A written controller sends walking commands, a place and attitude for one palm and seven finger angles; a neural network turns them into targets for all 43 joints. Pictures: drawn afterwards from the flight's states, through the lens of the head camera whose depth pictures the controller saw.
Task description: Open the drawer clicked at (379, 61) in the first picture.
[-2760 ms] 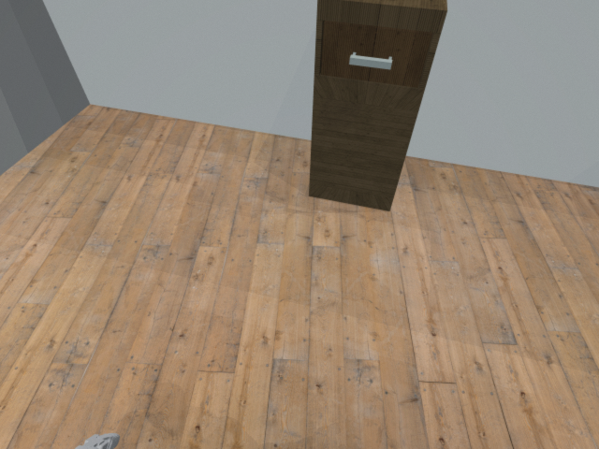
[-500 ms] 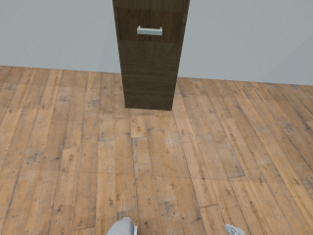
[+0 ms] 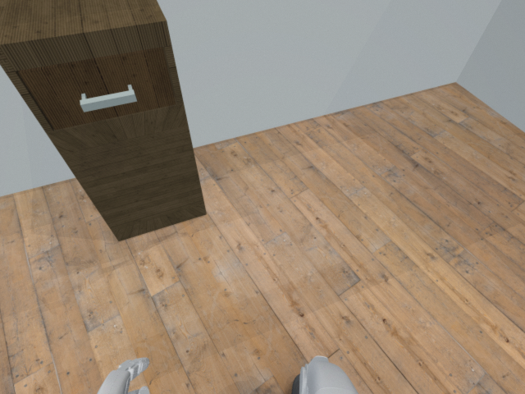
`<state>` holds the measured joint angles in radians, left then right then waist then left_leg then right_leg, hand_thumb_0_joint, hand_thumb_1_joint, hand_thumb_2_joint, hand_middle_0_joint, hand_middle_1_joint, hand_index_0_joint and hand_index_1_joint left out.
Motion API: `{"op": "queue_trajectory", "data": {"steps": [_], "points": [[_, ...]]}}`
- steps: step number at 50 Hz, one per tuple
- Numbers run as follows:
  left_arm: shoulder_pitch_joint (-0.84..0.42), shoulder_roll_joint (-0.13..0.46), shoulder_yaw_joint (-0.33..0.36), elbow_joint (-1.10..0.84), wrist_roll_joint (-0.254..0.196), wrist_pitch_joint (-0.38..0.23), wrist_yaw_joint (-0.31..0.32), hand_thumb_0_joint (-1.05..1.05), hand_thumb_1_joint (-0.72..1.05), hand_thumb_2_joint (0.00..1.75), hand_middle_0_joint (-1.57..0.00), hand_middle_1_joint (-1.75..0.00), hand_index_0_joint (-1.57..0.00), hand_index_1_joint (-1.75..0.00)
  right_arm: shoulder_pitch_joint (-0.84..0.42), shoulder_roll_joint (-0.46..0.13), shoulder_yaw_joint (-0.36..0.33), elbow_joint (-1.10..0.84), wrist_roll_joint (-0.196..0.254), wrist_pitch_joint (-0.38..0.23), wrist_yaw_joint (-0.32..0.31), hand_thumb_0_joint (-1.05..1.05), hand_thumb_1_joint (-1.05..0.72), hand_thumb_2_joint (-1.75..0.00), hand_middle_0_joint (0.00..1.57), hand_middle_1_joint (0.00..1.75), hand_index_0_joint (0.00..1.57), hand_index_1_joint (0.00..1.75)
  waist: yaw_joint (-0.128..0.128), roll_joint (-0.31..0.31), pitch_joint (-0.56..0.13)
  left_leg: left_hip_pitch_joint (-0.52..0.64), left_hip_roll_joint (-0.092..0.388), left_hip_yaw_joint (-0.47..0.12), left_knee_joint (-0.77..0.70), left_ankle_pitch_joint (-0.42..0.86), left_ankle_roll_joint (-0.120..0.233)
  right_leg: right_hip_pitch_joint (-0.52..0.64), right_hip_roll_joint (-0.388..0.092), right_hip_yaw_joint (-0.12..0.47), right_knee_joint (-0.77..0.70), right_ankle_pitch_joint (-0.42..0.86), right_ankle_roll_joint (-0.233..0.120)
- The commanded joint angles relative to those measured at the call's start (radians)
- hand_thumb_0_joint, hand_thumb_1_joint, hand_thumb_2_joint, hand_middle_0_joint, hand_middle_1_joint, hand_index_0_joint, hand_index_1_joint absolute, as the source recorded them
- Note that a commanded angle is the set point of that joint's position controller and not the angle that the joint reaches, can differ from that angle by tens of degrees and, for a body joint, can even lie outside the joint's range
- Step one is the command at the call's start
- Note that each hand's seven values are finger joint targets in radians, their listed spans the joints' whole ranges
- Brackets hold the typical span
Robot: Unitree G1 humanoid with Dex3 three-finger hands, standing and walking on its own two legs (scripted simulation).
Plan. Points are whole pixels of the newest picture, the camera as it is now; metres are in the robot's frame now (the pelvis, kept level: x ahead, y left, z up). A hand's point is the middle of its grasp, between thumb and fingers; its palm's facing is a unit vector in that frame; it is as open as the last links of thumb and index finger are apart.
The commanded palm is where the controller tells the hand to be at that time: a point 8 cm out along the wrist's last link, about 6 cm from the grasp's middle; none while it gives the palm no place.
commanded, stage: walk to a spot facing it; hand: left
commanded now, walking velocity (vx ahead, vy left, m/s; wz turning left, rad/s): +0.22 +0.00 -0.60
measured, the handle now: (108, 96) +0.84 +0.42 -0.06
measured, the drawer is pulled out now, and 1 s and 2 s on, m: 0.00 0.00 0.00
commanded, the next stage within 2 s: turn to face it in 0.06 s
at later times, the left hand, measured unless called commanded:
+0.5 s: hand (178, 335) +0.25 +0.16 -0.18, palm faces +0.04 -0.99 -0.16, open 7.3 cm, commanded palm none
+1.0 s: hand (162, 342) +0.23 +0.19 -0.16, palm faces +0.25 -0.93 -0.27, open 7.4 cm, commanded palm none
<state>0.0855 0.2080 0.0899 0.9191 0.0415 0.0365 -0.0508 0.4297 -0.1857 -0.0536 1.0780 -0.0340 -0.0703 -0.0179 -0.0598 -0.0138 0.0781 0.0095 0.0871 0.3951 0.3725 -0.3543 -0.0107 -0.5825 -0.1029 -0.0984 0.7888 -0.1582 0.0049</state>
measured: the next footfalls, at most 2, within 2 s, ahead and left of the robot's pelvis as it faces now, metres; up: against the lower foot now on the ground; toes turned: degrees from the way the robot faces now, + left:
right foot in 0.10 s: +0.19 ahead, -0.12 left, +0.00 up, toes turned -11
left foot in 0.50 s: +0.26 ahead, +0.08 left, +0.00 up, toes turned +8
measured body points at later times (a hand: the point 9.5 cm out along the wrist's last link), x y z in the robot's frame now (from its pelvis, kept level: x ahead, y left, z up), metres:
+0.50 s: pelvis +0.17 -0.01 -0.01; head +0.17 +0.01 +0.44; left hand +0.25 +0.22 -0.17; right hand +0.22 -0.25 -0.15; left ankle +0.22 +0.08 -0.74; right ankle +0.15 -0.12 -0.74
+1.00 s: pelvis +0.19 -0.04 +0.00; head +0.21 -0.04 +0.45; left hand +0.22 +0.23 -0.14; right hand +0.29 -0.27 -0.15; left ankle +0.22 +0.08 -0.74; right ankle +0.21 -0.16 -0.73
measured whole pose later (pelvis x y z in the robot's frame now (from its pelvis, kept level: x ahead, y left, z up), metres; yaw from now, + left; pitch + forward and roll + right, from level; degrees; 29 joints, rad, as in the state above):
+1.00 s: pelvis +0.19 -0.04 +0.00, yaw +13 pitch +0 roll -1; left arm 0.18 0.21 0.06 0.92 0.01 0.03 0.02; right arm 0.22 -0.22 -0.07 0.96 -0.03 0.04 0.00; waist -0.02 0.03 0.04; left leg -0.34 -0.05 -0.07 0.51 -0.17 0.02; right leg -0.28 -0.02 -0.03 0.59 -0.33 0.06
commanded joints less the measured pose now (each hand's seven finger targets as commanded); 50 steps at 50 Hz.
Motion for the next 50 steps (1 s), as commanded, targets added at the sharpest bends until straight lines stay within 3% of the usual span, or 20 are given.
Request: {"op": "queue_trajectory", "data": {"steps": [1, 3, 4, 5, 6, 8, 10, 12, 14, 19, 23, 24, 26, 27, 28, 31, 42, 48, 49, 50], "points": [[-0.079, 0.019, -0.014, -0.093, -0.009, -0.038, -0.003, 0.00, 0.90, 0.90, -0.20, -0.30, -0.20, -0.30, 0.053, -0.152, -0.023, -0.047, 0.001, -0.007, -0.003, 0.00, -0.90, -0.90, 0.20, 0.30, 0.20, 0.30, 0.013, 0.142, 0.015, 0.046, 0.285, -0.089, -0.003, 0.732, 0.101, 0.037, 0.066, -0.064, -0.113, -0.090, -0.051], [0.091, 0.061, -0.002, -0.049, -0.006, -0.055, 0.005, 0.00, 0.90, 0.90, -0.20, -0.30, -0.20, -0.30, 0.022, -0.180, -0.028, -0.069, 0.009, -0.002, 0.000, 0.00, -0.90, -0.90, 0.20, 0.30, 0.20, 0.30, 0.101, 0.136, -0.105, 0.014, 0.261, -0.047, 0.276, 0.930, 0.061, 0.302, 0.132, -0.102, -0.212, -0.085, -0.084], [0.254, 0.135, 0.017, -0.004, -0.004, -0.071, 0.011, 0.00, 0.90, 0.90, -0.20, -0.30, -0.20, -0.30, 0.003, -0.180, -0.027, -0.087, 0.021, 0.000, 0.011, 0.00, -0.90, -0.90, 0.20, 0.30, 0.20, 0.30, 0.183, 0.062, -0.220, -0.172, 0.239, -0.041, 0.528, 0.777, 0.014, 0.620, 0.086, -0.043, -0.271, 0.044, -0.112], [0.362, 0.268, 0.046, 0.015, -0.011, -0.083, 0.027, 0.00, 0.90, 0.90, -0.20, -0.30, -0.20, -0.30, 0.028, -0.106, -0.012, -0.130, 0.036, 0.000, 0.016, 0.00, -0.90, -0.90, 0.20, 0.30, 0.20, 0.30, 0.201, -0.165, -0.358, -0.545, 0.074, -0.072, 0.851, -0.096, -0.051, 0.942, -0.234, 0.431, -0.286, 0.313, -0.235], [0.401, 0.330, 0.055, 0.033, -0.042, -0.074, 0.039, 0.00, 0.90, 0.90, -0.20, -0.30, -0.20, -0.30, -0.072, -0.101, -0.009, -0.164, 0.034, 0.000, 0.001, 0.00, -0.90, -0.90, 0.20, 0.30, 0.20, 0.30, 0.207, -0.151, -0.359, -0.693, 0.022, -0.224, 1.054, -0.289, -0.056, 0.934, -0.349, 0.598, -0.348, 0.635, -0.320], [0.262, 0.249, 0.034, -0.012, -0.039, -0.072, 0.052, 0.00, 0.90, 0.90, -0.20, -0.30, -0.20, -0.30, -0.111, -0.111, -0.016, -0.169, 0.027, 0.006, -0.006, 0.00, -0.90, -0.90, 0.20, 0.30, 0.20, 0.30, 0.145, -0.093, -0.248, -0.695, 0.082, -0.362, 1.078, -0.112, -0.052, 0.728, -0.289, 0.480, -0.383, 0.534, -0.280], [0.149, 0.149, 0.000, -0.023, -0.033, -0.085, 0.064, 0.00, 0.90, 0.90, -0.20, -0.30, -0.20, -0.30, -0.083, -0.078, -0.005, -0.111, 0.012, 0.041, -0.006, 0.00, -0.90, -0.90, 0.20, 0.30, 0.20, 0.30, 0.059, 0.000, -0.138, -0.568, 0.100, -0.369, 0.963, -0.011, -0.048, 0.433, -0.200, 0.274, -0.440, 0.526, -0.203], [0.086, 0.115, -0.013, -0.015, -0.021, -0.094, 0.074, 0.00, 0.90, 0.90, -0.20, -0.30, -0.20, -0.30, 0.031, -0.045, 0.005, -0.063, 0.009, 0.062, -0.004, 0.00, -0.90, -0.90, 0.20, 0.30, 0.20, 0.30, -0.009, -0.035, -0.165, -0.475, 0.087, -0.364, 0.841, 0.006, -0.048, 0.348, -0.162, 0.157, -0.449, 0.503, -0.185], [0.076, 0.089, -0.028, -0.002, -0.024, -0.091, 0.074, 0.00, 0.90, 0.90, -0.20, -0.30, -0.20, -0.30, 0.045, -0.014, 0.015, -0.043, 0.012, 0.075, -0.002, 0.00, -0.90, -0.90, 0.20, 0.30, 0.20, 0.30, -0.018, -0.055, -0.159, -0.409, 0.065, -0.344, 0.721, 0.043, -0.048, 0.277, -0.130, 0.100, -0.471, 0.411, -0.177], [0.118, 0.088, -0.032, 0.035, -0.022, -0.074, 0.072, 0.00, 0.90, 0.90, -0.20, -0.30, -0.20, -0.30, -0.110, -0.009, 0.020, -0.080, 0.021, 0.071, 0.008, 0.00, -0.90, -0.90, 0.20, 0.30, 0.20, 0.30, 0.043, -0.114, -0.071, -0.386, 0.022, -0.319, 0.441, 0.058, -0.039, 0.318, -0.154, 0.081, -0.492, 0.253, -0.155], [0.143, 0.120, -0.015, 0.040, -0.026, -0.050, 0.081, 0.00, 0.90, 0.90, -0.20, -0.30, -0.20, -0.30, -0.150, -0.043, 0.010, -0.102, 0.015, 0.074, 0.018, 0.00, -0.90, -0.90, 0.20, 0.30, 0.20, 0.30, 0.050, -0.060, -0.051, -0.289, 0.008, -0.298, 0.233, 0.143, -0.027, 0.345, -0.180, 0.036, -0.376, 0.162, -0.106], [0.159, 0.113, -0.012, 0.036, -0.029, -0.042, 0.080, 0.00, 0.90, 0.90, -0.20, -0.30, -0.20, -0.30, -0.127, -0.072, 0.005, -0.101, 0.014, 0.073, 0.021, 0.00, -0.90, -0.90, 0.20, 0.30, 0.20, 0.30, 0.044, 0.009, -0.069, -0.215, 0.022, -0.326, 0.155, 0.273, -0.012, 0.318, -0.147, -0.001, -0.286, 0.106, -0.065], [0.196, 0.050, -0.020, -0.004, -0.038, -0.032, 0.077, 0.00, 0.90, 0.90, -0.20, -0.30, -0.20, -0.30, -0.084, -0.205, -0.023, -0.124, 0.005, 0.072, 0.016, 0.00, -0.90, -0.90, 0.20, 0.30, 0.20, 0.30, 0.034, 0.350, -0.093, -0.118, 0.314, -0.748, -0.023, 0.662, 0.182, 0.108, 0.035, -0.078, 0.072, -0.438, 0.052], [0.138, 0.074, -0.021, -0.020, -0.027, -0.026, 0.084, 0.00, 0.90, 0.90, -0.20, -0.30, -0.20, -0.30, -0.061, -0.216, -0.027, -0.113, 0.005, 0.072, 0.003, 0.00, -0.90, -0.90, 0.20, 0.30, 0.20, 0.30, 0.005, 0.356, -0.110, -0.149, 0.321, -0.812, -0.063, 0.603, 0.232, 0.087, 0.042, 0.023, 0.245, -0.514, 0.046], [0.100, 0.084, -0.011, -0.025, -0.024, -0.027, 0.081, 0.00, 0.90, 0.90, -0.20, -0.30, -0.20, -0.30, -0.081, -0.205, -0.027, -0.120, 0.005, 0.072, -0.001, 0.00, -0.90, -0.90, 0.20, 0.30, 0.20, 0.30, 0.010, 0.233, -0.100, -0.156, 0.294, -0.804, -0.060, 0.526, 0.234, 0.035, 0.034, 0.069, 0.338, -0.458, 0.042], [0.126, 0.075, -0.004, -0.010, -0.025, -0.028, 0.070, 0.00, 0.90, 0.90, -0.20, -0.30, -0.20, -0.30, -0.174, -0.177, -0.023, -0.156, 0.010, 0.063, -0.004, 0.00, -0.90, -0.90, 0.20, 0.30, 0.20, 0.30, 0.044, 0.114, -0.143, -0.142, 0.196, -0.639, -0.045, 0.492, 0.185, 0.038, 0.013, 0.093, 0.344, -0.290, 0.057], [0.092, 0.072, -0.007, -0.042, -0.027, -0.011, 0.074, 0.00, 0.90, 0.90, -0.20, -0.30, -0.20, -0.30, -0.174, -0.207, -0.052, -0.168, 0.010, 0.082, 0.006, 0.00, -0.90, -0.90, 0.20, 0.30, 0.20, 0.30, 0.019, 0.148, -0.137, -0.159, 0.147, -0.690, -0.052, 0.386, 0.193, 0.122, 0.049, 0.078, 0.082, -0.294, 0.076], [0.207, 0.085, -0.010, -0.027, -0.034, -0.024, 0.084, 0.00, 0.90, 0.90, -0.20, -0.30, -0.20, -0.30, -0.241, -0.205, -0.057, -0.191, 0.014, 0.095, 0.014, 0.00, -0.90, -0.90, 0.20, 0.30, 0.20, 0.30, 0.078, 0.159, -0.149, -0.316, 0.086, -0.704, 0.023, 0.334, 0.142, 0.397, 0.083, 0.063, -0.271, -0.123, 0.051], [0.242, 0.111, -0.006, -0.021, -0.030, -0.032, 0.088, 0.00, 0.90, 0.90, -0.20, -0.30, -0.20, -0.30, -0.247, -0.177, -0.055, -0.200, 0.021, 0.095, 0.018, 0.00, -0.90, -0.90, 0.20, 0.30, 0.20, 0.30, 0.095, 0.086, -0.154, -0.404, 0.039, -0.669, 0.089, 0.231, 0.097, 0.508, 0.037, 0.104, -0.415, -0.063, 0.039], [0.245, 0.194, 0.007, -0.027, -0.014, -0.042, 0.094, 0.00, 0.90, 0.90, -0.20, -0.30, -0.20, -0.30, -0.235, -0.114, -0.045, -0.215, 0.030, 0.097, 0.023, 0.00, -0.90, -0.90, 0.20, 0.30, 0.20, 0.30, 0.094, -0.154, -0.131, -0.582, -0.086, -0.528, 0.283, 0.011, 0.018, 0.582, -0.187, 0.346, -0.537, -0.139, -0.035]]}}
